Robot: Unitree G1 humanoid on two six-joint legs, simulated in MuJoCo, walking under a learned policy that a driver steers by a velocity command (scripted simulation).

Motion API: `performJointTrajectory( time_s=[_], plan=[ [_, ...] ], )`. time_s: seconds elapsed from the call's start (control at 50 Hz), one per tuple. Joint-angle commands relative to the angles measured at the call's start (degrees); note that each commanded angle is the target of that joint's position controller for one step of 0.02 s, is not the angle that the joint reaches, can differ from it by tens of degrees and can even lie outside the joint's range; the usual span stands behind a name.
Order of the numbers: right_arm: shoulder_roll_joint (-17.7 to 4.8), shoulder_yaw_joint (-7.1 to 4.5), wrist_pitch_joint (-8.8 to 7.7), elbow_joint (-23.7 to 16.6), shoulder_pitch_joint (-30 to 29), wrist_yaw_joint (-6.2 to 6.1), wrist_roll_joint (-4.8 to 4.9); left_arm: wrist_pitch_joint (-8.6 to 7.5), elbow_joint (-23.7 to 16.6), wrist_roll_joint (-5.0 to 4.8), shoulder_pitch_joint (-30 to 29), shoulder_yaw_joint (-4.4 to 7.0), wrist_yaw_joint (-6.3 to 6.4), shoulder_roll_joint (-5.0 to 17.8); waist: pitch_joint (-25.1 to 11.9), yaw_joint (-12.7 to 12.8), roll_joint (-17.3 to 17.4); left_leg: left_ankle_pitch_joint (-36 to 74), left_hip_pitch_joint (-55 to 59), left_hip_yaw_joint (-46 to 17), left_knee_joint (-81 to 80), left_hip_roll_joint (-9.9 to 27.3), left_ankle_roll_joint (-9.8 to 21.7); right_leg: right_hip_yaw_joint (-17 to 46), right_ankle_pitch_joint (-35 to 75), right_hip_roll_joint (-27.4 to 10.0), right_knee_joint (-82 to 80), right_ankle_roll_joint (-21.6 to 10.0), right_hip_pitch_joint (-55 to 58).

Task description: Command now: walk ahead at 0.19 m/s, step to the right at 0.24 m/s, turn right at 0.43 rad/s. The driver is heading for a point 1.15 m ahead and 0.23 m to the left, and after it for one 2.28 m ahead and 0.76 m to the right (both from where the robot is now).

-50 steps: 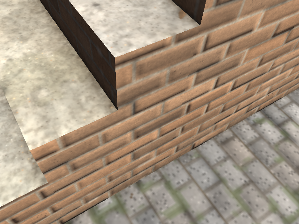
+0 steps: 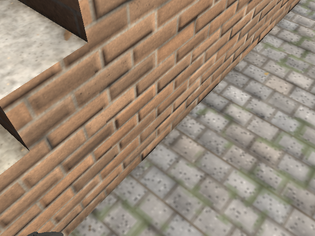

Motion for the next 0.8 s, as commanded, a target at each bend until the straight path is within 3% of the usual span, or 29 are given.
performJointTrajectory(
  time_s=[0.02,0.04,0.06,0.08,0.1,0.12,0.14,0.16,0.18,0.2,0.24,0.28,0.36,0.42,0.46,0.48,0.5,0.52,0.54,0.56,0.58,0.6,0.62,0.66,0.72,0.74,0.76,0.8],
  plan=[
    [-19.95,-5.75,-1.73,1.28,10.19,-2.87,2.13,1.26,-6.26,0.9,-2.97,1.42,-1.95,5.45,-1.11,-1.58,5.77,-4.5,7.53,-27.64,-17.4,26.95,16.02,4.23,-3.91,-3.13,-0.23,-3.18,-6.89],
    [-19.37,-5.73,-2.28,1.41,8.27,-3.07,1.53,1.48,-5.59,0.88,-0.83,1.42,-2.06,5.66,-0.78,0.22,6.16,-6.38,7.63,-26.94,-17.05,25.77,14.54,6.27,-6.23,-3.85,-2.2,-5.11,-6.25],
    [-17.86,-5.21,-2.89,0.52,3.61,-2.72,1.15,1.4,-2.97,0.57,4.46,1.33,-2.13,5.0,-1.96,3.58,6.79,-1.87,4.91,-21.42,-13.87,21.52,12.21,5.49,-4.14,-3.28,-9.2,-7.32,0.54],
    [-15.32,-4.41,-2.89,-0.53,-2.02,-2.18,1.3,0.9,0.76,0.67,12.17,1.73,-1.97,4.74,-4.64,8.11,7.46,7.71,-1.9,-11.75,-6.85,14.06,8.89,1.93,3.94,-0.45,-20.85,-8.94,15.09],
    [-9.09,-2.65,-2.75,-0.49,-0.81,-1.41,0.5,0.6,4.27,0.84,16.36,2.75,-1.81,7.21,-8.18,8.87,-1.22,5.61,-10.69,-2.35,6.81,5.23,5.11,2.04,11.06,0.97,-22.4,-9.71,29.2],
    [-5.97,-1.31,-3.15,-3.65,-1.21,-1.01,-1.14,0.43,3.69,1.77,17.43,4.24,-1.77,15.58,-8.18,8.82,-19.33,-14.21,-30.33,2.6,21.73,-3.88,1.09,19.82,11.61,-9.96,-24.29,-16.97,36.99],
    [-7.54,-1.28,-3.37,-3.38,-2.37,-0.3,-0.22,-0.8,2.22,1.61,16.02,3.11,-1.32,12.25,-8.05,9.04,-15.85,-19.37,-31.81,-2.19,33.65,-1.68,1.24,22.02,14.39,-12.8,-26.73,-21.87,31.9],
    [-8.94,-1.5,-3.35,-2.99,-1.7,0.5,0.4,-1.69,2.5,1.42,13.63,1.67,-0.8,8.6,-6.45,7.09,-10.67,-17.87,-30.68,-4.45,37.28,-0.64,2.27,19.08,15.51,-12.65,-27.19,-21.34,28.69],
    [-8.79,-1.54,-3.13,-1.74,-0.16,0.86,0.02,-2.29,2.62,1.09,10.98,1.16,-0.37,7.01,-5.12,4.92,-5.37,-13.95,-29.86,-5.19,36.9,0.57,2.7,15.28,15.62,-10.81,-26.99,-18.92,27.35],
    [-8.6,-1.35,-2.98,-0.76,0.69,0.88,-0.62,-2.57,2.99,0.77,8.48,0.99,0.17,6.43,-3.36,3.46,-3.53,-8.5,-29.67,-5.84,35.6,1.4,2.48,12.21,19.83,-9.32,-27.29,-16.44,26.66],
    [-8.26,-1.08,-2.94,0.53,3.57,0.66,-0.05,-3.35,3.33,1.91,6.96,0.89,1.02,6.36,-2.81,1.93,-3.49,-2.0,-26.59,-6.62,36.04,0.36,2.15,7.65,33.22,-7.79,-28.44,-13.15,24.5],
    [-7.6,-0.66,-2.86,1.1,5.66,0.45,0.58,-3.68,3.68,2.63,6.59,0.82,1.54,6.01,-2.32,1.56,-2.62,0.85,-24.49,-7.42,32.58,-1.0,1.81,4.14,36.45,-7.13,-29.76,-11.59,23.54],
    [-6.27,0.52,-2.74,-0.85,3.04,0.16,0.59,-3.15,5.38,2.59,6.26,0.6,2.41,6.1,-0.17,2.48,-3.34,3.77,-17.88,-4.0,19.54,-1.91,2.45,-1.46,41.67,-4.91,-31.29,-9.29,20.4],
    [-6.66,0.96,-2.78,-1.98,3.51,0.46,0.96,-2.12,6.33,2.62,7.18,0.88,3.0,7.12,-1.3,2.42,-2.49,2.18,-14.38,-1.75,15.87,-2.87,4.44,-2.81,57.43,-5.45,-27.71,-8.37,23.12],
    [-8.29,0.46,-2.77,-1.73,7.84,0.53,0.88,-1.01,5.58,3.04,5.39,1.29,3.66,8.31,-4.14,0.32,-2.17,0.68,-10.97,-0.52,13.47,-3.65,5.99,-3.91,70.3,-5.5,-22.02,-5.76,25.7],
    [-9.84,-0.31,-2.57,-0.11,14.76,0.17,0.48,-0.62,4.08,3.59,2.44,1.65,4.0,8.87,-6.04,-2.7,-2.91,0.65,-5.09,-0.04,10.8,-4.0,7.14,-5.38,76.92,-4.39,-16.87,-2.78,23.51],
    [-11.35,-1.52,-2.64,3.24,26.85,-0.58,-0.09,-0.42,1.52,3.93,-3.49,1.97,4.2,9.38,-8.78,-9.0,-1.86,5.01,7.42,-0.77,2.35,-3.84,9.08,-8.35,75.2,-1.3,-6.55,1.52,16.78],
    [-12.35,-2.6,-2.48,5.13,30.19,-1.32,0.45,-0.82,0.93,4.32,-2.87,1.15,4.04,7.38,-8.44,-10.68,11.28,12.37,21.34,-15.21,-2.66,4.54,11.84,-5.83,21.63,3.16,11.1,1.95,0.29],
    [-16.83,-2.91,-2.92,1.57,22.66,-2.04,-2.12,-1.77,0.01,2.92,3.25,0.69,2.28,4.73,-12.75,-3.38,21.59,-6.61,23.91,-50.99,-11.04,20.85,24.96,5.3,-15.55,11.56,33.49,5.3,-16.76],
    [-13.25,-1.46,-4.26,-1.96,14.56,-2.56,-1.78,-3.07,0.58,0.84,2.84,0.97,0.61,8.54,-9.53,-2.11,13.16,-15.32,14.0,-54.82,-17.21,21.2,22.77,15.37,-10.07,7.68,39.47,4.11,-16.83],
    [-11.85,-0.76,-4.73,-3.94,8.35,-2.61,-0.96,-3.68,-0.52,0.05,1.86,1.65,-0.08,10.7,-2.6,1.11,9.02,-10.3,5.64,-46.51,-16.64,19.62,19.85,13.66,-6.77,6.85,42.13,3.91,-17.57],
    [-10.7,-0.3,-3.98,-5.6,3.84,-2.38,-0.01,-3.49,0.36,1.42,4.52,1.46,-0.41,10.53,-0.82,3.83,1.31,-6.78,0.33,-37.72,-15.95,15.13,16.49,9.71,-3.85,5.59,39.96,2.86,-14.58],
    [-11.18,-0.34,-3.04,-6.92,0.84,-2.2,0.27,-2.82,0.14,2.56,5.27,1.16,-0.6,8.78,0.16,5.19,-0.26,-4.94,-4.68,-31.18,-15.33,11.23,14.25,7.3,-1.68,4.68,36.24,2.07,-10.91],
    [-12.73,-0.96,-1.82,-8.28,-0.02,-1.42,-0.86,-1.58,-0.07,2.03,5.45,-0.35,-1.09,3.85,1.18,4.77,3.52,-2.0,-10.95,-20.99,-15.19,3.48,11.54,3.04,1.58,5.0,25.65,1.98,-3.59],
    [-14.12,-2.3,-0.68,-8.9,2.16,-0.69,-0.86,-1.51,-0.69,1.22,3.35,-1.42,-0.05,1.26,-0.73,1.59,9.16,1.91,-8.02,-18.39,-12.86,1.54,11.61,2.04,0.66,3.89,8.6,3.74,0.64],
    [-11.53,-1.9,1.43,-6.01,3.87,-0.93,2.0,-3.41,-3.52,0.29,-2.28,-1.58,0.58,1.59,-3.28,1.92,15.72,10.12,-6.08,-13.2,-5.75,-2.75,11.65,2.01,2.67,3.14,1.34,4.22,4.08],
    [-10.94,-1.85,2.34,-6.46,5.42,-0.8,1.77,-4.52,-2.56,0.19,-1.59,-1.3,0.81,2.44,-6.13,0.77,14.67,15.01,-4.48,-13.68,-3.36,-2.25,11.12,-1.14,8.18,5.71,-3.32,5.13,6.25],
    [-10.01,-1.61,2.64,-8.81,3.65,-0.46,1.35,-4.99,1.17,0.5,5.18,-0.09,1.39,3.76,-8.64,2.5,10.58,10.79,-6.99,-17.43,1.02,-1.39,7.9,-2.33,16.45,7.11,-12.9,5.48,14.29]
  ],
)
